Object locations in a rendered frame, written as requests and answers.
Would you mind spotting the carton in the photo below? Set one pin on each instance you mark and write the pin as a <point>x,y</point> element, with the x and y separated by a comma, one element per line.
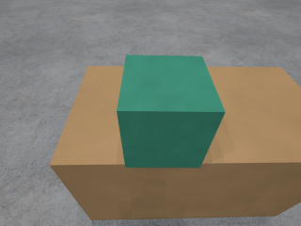
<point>168,111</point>

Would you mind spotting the pedestal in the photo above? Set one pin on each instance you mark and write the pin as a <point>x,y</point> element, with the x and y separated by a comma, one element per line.
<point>252,167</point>

